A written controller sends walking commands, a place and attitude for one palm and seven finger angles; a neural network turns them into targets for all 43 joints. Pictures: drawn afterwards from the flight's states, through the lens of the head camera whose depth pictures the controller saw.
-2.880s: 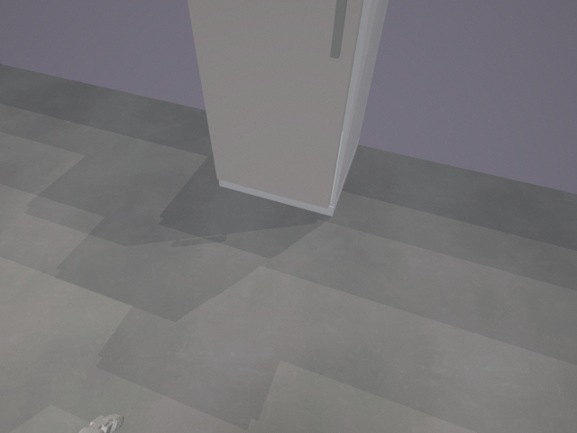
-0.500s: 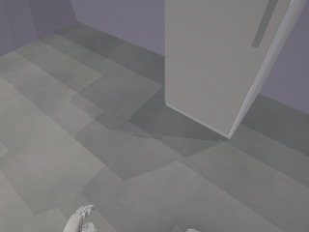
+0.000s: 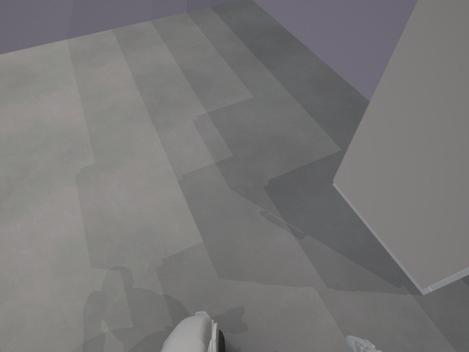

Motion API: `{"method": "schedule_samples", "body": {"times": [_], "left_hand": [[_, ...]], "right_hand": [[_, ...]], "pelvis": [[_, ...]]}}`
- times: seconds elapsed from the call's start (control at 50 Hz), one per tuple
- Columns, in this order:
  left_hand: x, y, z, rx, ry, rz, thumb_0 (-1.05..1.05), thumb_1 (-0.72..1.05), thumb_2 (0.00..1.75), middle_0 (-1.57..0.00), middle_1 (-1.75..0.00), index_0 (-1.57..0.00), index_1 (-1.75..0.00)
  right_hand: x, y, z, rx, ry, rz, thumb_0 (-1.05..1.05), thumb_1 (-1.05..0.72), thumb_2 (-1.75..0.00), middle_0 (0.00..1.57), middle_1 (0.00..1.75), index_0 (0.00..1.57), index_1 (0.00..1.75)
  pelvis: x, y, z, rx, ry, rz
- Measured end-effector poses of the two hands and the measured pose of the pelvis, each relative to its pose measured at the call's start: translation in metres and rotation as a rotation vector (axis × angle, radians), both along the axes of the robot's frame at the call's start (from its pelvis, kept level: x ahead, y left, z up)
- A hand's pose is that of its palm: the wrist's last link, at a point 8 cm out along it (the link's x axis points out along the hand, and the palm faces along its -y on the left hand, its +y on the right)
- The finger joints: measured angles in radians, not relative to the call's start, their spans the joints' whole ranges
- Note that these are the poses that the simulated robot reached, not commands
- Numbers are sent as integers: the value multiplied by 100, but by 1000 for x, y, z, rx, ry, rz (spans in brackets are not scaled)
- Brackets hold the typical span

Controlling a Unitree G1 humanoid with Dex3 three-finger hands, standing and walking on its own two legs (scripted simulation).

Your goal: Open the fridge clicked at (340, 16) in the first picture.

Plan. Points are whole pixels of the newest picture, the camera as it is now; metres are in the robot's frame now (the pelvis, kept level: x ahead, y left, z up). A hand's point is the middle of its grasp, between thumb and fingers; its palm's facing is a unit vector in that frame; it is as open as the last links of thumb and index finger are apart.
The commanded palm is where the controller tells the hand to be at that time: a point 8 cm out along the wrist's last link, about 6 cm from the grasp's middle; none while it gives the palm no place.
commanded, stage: walk to a spot facing it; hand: right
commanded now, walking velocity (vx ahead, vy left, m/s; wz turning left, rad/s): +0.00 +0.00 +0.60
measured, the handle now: out of the picture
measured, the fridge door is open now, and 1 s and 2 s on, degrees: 0 0 0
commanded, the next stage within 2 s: turn to face it in 1.76 s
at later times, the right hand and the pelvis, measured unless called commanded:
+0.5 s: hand (365, 327) +0.21 -0.23 -0.17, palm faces -0.18 +0.96 -0.23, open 7.4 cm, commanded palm none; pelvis +0.09 -0.04 -0.01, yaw +16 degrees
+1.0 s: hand (320, 282) +0.29 -0.14 -0.16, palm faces -0.58 +0.77 -0.27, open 7.4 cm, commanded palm none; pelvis +0.08 -0.03 -0.01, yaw +37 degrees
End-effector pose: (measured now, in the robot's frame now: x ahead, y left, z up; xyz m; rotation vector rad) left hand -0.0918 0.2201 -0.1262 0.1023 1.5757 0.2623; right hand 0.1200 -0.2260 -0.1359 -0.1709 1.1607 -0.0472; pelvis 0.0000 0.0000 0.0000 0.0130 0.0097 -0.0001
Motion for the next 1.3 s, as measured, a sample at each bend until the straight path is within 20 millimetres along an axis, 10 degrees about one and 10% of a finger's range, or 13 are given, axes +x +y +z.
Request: {"method": "schedule_samples", "body": {"times": [0.12,0.32,0.46,0.76,1.04,1.3], "left_hand": [[35,3,-26,-44,27,74,1,91,90,-20,-30,-20,-30],[216,27,-4,47,-430,23,1,91,90,-20,-30,-20,-30],[265,12,17,110,-550,7,0,91,90,-20,-30,-20,-30],[157,-34,29,173,-378,252,1,91,90,-20,-30,-21,-30],[12,-44,-26,68,-163,578,1,91,90,-20,-30,-20,-30],[81,17,6,152,-380,610,1,91,90,-20,-30,-20,-30]], "right_hand": [[67,26,-11,-14,-77,70,1,-91,-89,20,30,20,30],[72,1,8,-85,24,106,1,-91,-89,20,30,20,30],[87,-38,2,-82,27,120,1,-90,-89,20,30,20,30],[127,-65,4,-75,119,305,1,-91,-89,20,30,20,30],[193,59,20,-110,-60,610,1,-91,-89,20,30,20,30],[188,83,26,-96,21,673,1,-90,-89,20,30,20,30]], "pelvis": [[40,14,-19,-3,-5,63],[67,-1,0,-15,-3,178],[82,-32,-2,-8,8,257],[97,-67,13,25,0,465],[79,-29,-6,-8,0,649],[112,4,14,-14,-17,775]]}}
